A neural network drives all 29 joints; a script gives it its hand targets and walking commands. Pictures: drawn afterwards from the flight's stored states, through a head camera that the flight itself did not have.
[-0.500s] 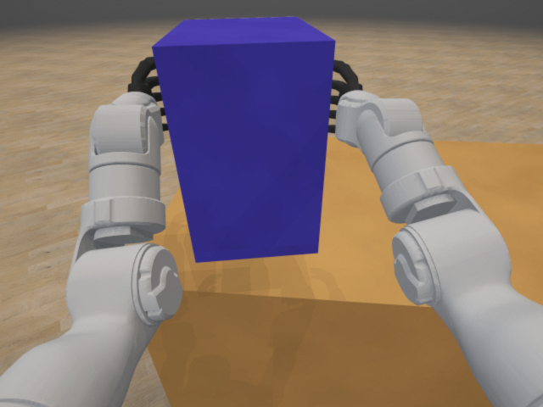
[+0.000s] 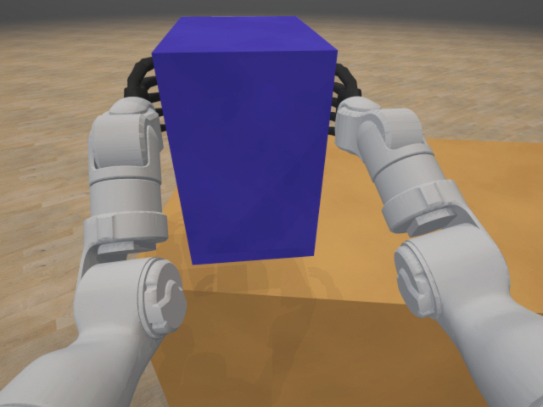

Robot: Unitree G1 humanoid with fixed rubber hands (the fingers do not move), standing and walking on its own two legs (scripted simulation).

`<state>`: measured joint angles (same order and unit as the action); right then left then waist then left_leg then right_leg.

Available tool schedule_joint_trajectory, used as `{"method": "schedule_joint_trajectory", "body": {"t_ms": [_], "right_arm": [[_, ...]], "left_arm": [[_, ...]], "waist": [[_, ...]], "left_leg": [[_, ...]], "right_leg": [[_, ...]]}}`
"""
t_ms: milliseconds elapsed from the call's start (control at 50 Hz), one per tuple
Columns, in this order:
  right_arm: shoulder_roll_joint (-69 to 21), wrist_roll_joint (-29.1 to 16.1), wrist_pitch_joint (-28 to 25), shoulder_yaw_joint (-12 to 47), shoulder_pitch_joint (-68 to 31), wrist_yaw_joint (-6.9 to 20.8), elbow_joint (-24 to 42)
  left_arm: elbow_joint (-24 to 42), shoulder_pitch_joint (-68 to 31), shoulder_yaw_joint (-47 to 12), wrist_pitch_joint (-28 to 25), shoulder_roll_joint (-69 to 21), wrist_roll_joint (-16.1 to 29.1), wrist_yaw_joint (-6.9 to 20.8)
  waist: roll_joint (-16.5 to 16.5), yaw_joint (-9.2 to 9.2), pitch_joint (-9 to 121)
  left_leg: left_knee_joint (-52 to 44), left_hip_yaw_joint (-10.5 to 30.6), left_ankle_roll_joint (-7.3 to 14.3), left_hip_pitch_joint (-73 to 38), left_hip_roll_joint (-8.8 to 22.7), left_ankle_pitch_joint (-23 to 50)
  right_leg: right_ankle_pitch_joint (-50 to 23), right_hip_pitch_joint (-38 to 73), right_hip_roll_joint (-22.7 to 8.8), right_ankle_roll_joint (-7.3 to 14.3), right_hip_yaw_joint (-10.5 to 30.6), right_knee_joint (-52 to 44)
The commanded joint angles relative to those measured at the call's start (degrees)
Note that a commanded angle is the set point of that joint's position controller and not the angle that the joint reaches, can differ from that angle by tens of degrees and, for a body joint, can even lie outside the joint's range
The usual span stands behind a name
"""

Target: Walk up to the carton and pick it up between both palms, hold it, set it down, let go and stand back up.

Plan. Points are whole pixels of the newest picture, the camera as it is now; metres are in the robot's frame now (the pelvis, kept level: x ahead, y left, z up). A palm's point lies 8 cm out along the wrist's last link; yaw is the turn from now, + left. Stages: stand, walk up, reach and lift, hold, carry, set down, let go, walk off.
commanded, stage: hold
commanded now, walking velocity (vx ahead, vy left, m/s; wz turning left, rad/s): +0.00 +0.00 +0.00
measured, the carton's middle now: (246, 134) +0.42 +0.00 +0.26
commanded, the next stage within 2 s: none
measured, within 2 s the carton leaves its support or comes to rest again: neither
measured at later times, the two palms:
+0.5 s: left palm (146, 102) +0.38 +0.13 +0.33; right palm (355, 111) +0.37 -0.14 +0.31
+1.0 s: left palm (144, 112) +0.38 +0.13 +0.32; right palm (349, 115) +0.37 -0.13 +0.31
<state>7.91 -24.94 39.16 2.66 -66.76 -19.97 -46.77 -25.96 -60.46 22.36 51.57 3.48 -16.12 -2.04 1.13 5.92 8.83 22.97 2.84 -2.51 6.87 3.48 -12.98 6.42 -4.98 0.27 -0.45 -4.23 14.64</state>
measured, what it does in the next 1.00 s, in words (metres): stands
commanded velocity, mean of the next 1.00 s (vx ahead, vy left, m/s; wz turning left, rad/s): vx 0.00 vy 0.00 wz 0.00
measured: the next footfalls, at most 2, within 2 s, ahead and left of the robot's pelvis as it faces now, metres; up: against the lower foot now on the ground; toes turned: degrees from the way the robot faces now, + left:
none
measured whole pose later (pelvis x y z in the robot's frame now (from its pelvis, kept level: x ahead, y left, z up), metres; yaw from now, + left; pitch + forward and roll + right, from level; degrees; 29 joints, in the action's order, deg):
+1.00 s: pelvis +0.00 +0.00 +0.00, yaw +0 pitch -3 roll -2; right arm 8.0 -25.1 38.8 2.4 -67.7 -19.6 -49.3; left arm -28.5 -61.7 22.7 51.1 3.7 -16.6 -2.1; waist 1.1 6.2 9.1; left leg 22.8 2.7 -2.5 6.8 3.4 -13.0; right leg 6.6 -5.1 0.2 -0.5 -3.9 14.8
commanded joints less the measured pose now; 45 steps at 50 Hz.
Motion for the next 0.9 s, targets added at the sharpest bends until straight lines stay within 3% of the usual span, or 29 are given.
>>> {"method": "schedule_joint_trajectory", "body": {"t_ms": [0,100,160,180,220,320,380,400,440,460,500,600,760,780,880], "right_arm": [[-36.22,-8.56,-3.35,6.88,-49.01,8.45,17.96],[-35.86,-8.00,-3.25,5.70,-48.53,8.78,15.18],[-36.24,-6.60,-3.12,4.14,-49.74,9.15,11.27],[-36.53,-6.77,-3.80,4.99,-50.95,9.34,13.02],[-37.04,-7.61,-4.16,4.99,-51.06,9.29,13.62],[-37.61,-7.09,-4.26,3.68,-52.17,9.16,12.08],[-37.24,-6.77,-4.36,3.92,-51.61,8.65,12.42],[-38.31,-7.34,-4.47,4.70,-52.09,8.46,13.97],[-37.61,-7.08,-4.43,4.12,-52.36,8.40,13.11],[-37.92,-7.48,-4.62,4.82,-52.09,8.28,14.12],[-37.46,-7.02,-4.13,4.71,-51.22,7.91,13.34],[-38.11,-9.20,-4.59,7.30,-53.61,7.66,18.92],[-35.66,-8.82,-3.28,5.61,-48.28,7.57,16.41],[-36.12,-9.01,-3.09,6.31,-47.21,7.61,16.43],[-36.50,-9.63,-3.49,7.41,-49.49,7.83,19.63]], "left_arm": [[2.53,-44.80,-19.52,-4.08,-36.57,11.75,7.08],[1.37,-45.51,-18.85,-4.31,-36.70,11.34,7.28],[-4.50,-45.91,-14.60,-4.42,-34.58,9.21,7.70],[-3.14,-46.59,-15.09,-4.98,-34.69,9.60,7.81],[-2.33,-47.02,-15.68,-5.44,-35.09,10.53,7.71],[-5.88,-47.97,-13.78,-6.05,-33.86,10.30,7.89],[-5.83,-47.43,-13.72,-6.39,-33.48,10.37,7.78],[-4.91,-47.64,-13.69,-6.59,-33.30,10.59,8.06],[-6.43,-47.30,-13.23,-6.55,-32.96,10.27,8.04],[-4.15,-48.11,-14.85,-6.67,-33.73,10.95,8.04],[-6.60,-46.07,-13.32,-6.48,-32.88,10.73,8.41],[-4.70,-45.47,-14.70,-6.34,-34.08,11.20,8.21],[0.78,-45.00,-17.13,-4.87,-34.80,11.56,8.10],[0.82,-44.58,-16.41,-4.71,-34.00,11.02,8.23],[3.19,-44.99,-18.56,-4.72,-35.99,11.83,7.72]], "waist": [[3.72,0.74,19.14],[3.99,1.16,17.73],[1.79,-0.36,13.49],[2.08,-0.91,16.61],[2.17,-0.25,18.94],[1.31,-0.46,17.17],[1.66,-0.37,18.04],[0.37,-0.73,19.70],[0.35,-0.44,18.10],[0.95,-0.02,20.03],[-0.74,0.10,17.31],[0.78,-0.59,21.26],[2.95,1.67,18.57],[1.64,0.98,17.91],[3.39,0.94,19.82]], "left_leg": [[-3.22,-0.82,-2.67,0.85,-5.32,13.94],[-4.36,-0.83,-2.43,3.49,-5.23,11.30],[-5.65,-1.43,-1.42,6.32,-5.52,6.04],[-5.56,-1.40,-1.16,6.08,-5.36,6.67],[-4.63,-1.64,-1.16,4.80,-5.70,9.10],[-5.15,-1.93,-0.27,5.74,-6.11,6.10],[-4.39,-1.99,-0.40,5.44,-6.28,7.83],[-4.09,-2.16,-0.24,5.08,-6.57,8.14],[-4.37,-2.04,-0.42,4.20,-6.45,7.82],[-4.16,-1.77,-0.58,3.72,-6.33,9.60],[-4.41,-1.94,-0.09,4.29,-6.71,7.90],[-2.93,-1.78,-0.28,2.75,-6.84,12.46],[-2.54,-1.19,-2.35,0.47,-5.98,15.98],[-2.38,-1.75,-2.23,0.59,-6.46,15.66],[-2.04,-1.47,-2.61,0.37,-6.07,17.05]], "right_leg": [[-9.22,12.78,6.07,-0.90,2.26,1.89],[-9.01,14.18,5.94,-0.98,2.59,2.22],[-4.37,12.85,5.39,-1.43,2.89,1.01],[-5.50,13.91,5.33,-1.49,2.95,1.68],[-7.95,15.03,5.22,-1.56,3.14,1.74],[-4.52,12.35,4.67,-1.78,3.49,0.45],[-6.14,13.49,4.65,-1.92,3.54,0.33],[-7.25,14.28,4.77,-2.24,3.48,0.78],[-6.76,12.89,4.70,-2.12,3.45,0.55],[-8.17,13.58,4.92,-2.06,3.18,1.05],[-6.70,13.49,4.73,-2.23,3.33,0.36],[-11.00,14.82,4.59,-2.45,3.77,1.27],[-11.01,12.35,5.47,-1.37,2.72,1.19],[-11.97,13.05,5.30,-1.86,2.57,1.16],[-11.95,13.30,5.89,-1.22,2.67,1.86]]}}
